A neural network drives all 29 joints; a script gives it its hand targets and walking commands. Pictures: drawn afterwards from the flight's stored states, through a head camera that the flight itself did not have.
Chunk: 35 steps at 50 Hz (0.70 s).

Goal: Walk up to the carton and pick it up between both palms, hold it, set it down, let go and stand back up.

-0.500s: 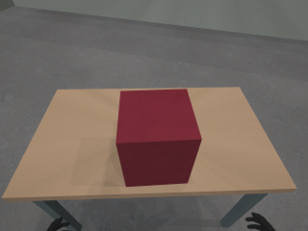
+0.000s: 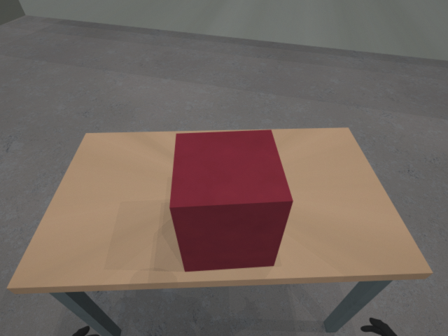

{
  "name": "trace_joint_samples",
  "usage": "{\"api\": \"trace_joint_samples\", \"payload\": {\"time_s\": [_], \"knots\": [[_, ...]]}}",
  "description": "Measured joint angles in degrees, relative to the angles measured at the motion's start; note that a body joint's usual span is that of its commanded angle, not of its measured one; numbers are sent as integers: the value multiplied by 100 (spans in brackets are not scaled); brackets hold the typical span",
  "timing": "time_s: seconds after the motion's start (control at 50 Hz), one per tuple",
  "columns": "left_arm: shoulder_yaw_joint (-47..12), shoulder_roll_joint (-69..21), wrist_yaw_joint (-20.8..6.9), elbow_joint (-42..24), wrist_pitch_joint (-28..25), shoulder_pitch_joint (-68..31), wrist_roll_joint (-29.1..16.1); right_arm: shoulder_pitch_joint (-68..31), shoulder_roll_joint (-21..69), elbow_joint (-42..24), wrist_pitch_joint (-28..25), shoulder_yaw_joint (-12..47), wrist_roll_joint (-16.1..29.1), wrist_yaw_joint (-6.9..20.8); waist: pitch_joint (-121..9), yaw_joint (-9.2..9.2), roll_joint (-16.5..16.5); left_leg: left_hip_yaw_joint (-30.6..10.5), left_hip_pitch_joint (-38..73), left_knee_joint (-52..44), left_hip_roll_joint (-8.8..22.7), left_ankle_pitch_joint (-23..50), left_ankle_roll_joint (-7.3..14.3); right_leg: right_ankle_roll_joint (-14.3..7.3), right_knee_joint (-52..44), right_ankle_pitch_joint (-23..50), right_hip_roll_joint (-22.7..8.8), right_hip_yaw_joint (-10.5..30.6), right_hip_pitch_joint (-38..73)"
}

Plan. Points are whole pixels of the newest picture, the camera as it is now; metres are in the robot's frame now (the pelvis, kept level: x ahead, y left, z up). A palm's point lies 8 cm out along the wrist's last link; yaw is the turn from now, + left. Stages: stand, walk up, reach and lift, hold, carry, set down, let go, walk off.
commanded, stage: stand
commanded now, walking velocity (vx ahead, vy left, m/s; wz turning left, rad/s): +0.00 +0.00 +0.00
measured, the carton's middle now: (226, 202) +0.41 +0.02 -0.02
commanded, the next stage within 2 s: none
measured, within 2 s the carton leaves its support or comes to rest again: neither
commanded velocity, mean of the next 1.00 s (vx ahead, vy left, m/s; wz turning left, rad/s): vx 0.00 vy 0.00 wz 0.00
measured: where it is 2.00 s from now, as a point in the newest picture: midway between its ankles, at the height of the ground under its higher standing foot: outside the picture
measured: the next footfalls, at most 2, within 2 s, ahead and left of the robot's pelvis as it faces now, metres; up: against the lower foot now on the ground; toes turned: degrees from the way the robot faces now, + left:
none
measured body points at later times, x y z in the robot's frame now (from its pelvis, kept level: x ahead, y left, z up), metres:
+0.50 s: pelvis -0.01 +0.00 +0.00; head -0.02 +0.00 +0.45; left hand +0.10 +0.30 -0.11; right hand +0.12 -0.29 -0.10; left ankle +0.02 +0.13 -0.74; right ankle -0.04 -0.10 -0.74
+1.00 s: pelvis -0.01 +0.00 +0.00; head -0.03 +0.00 +0.45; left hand +0.09 +0.30 -0.12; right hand +0.10 -0.29 -0.11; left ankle +0.02 +0.13 -0.74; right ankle -0.04 -0.10 -0.74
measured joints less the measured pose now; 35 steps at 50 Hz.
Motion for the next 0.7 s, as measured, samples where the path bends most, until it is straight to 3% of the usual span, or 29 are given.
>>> {"api": "trace_joint_samples", "payload": {"time_s": [0.7], "knots": [[0,3,0,290,-11,0,0,0,-21,272,-1,0,0,-5,1,0,66,0,42,0,2,59,0,13,0,61,0,0,42]]}}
